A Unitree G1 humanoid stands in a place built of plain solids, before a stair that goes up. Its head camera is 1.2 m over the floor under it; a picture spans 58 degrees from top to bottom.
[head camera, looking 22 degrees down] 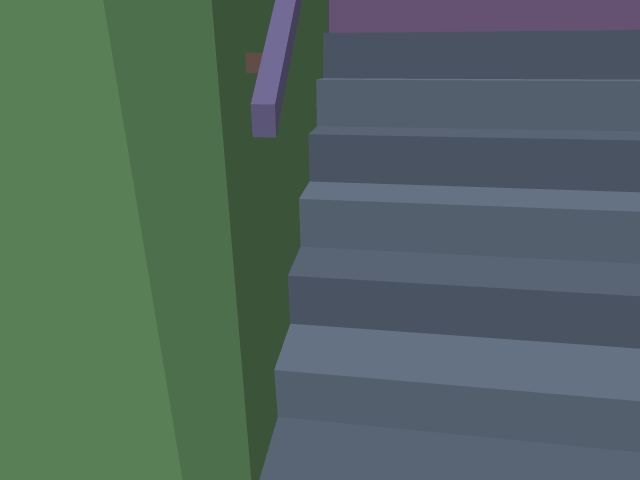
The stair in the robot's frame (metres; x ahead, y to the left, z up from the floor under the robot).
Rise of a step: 0.19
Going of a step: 0.23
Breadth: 1.50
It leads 7 degrees to the right of straight ahead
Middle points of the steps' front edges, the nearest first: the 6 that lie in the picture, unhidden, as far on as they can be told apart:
0.93 -0.61 0.38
1.15 -0.64 0.57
1.38 -0.67 0.76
1.60 -0.70 0.95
1.83 -0.73 1.14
2.05 -0.76 1.33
